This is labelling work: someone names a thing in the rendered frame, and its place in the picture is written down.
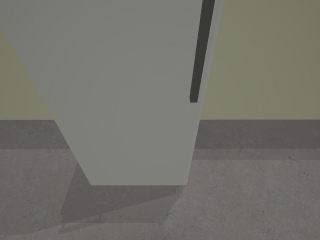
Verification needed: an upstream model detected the fridge door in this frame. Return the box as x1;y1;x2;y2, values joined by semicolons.
0;0;221;186

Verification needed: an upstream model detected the handle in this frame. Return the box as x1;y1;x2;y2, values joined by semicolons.
189;0;215;103

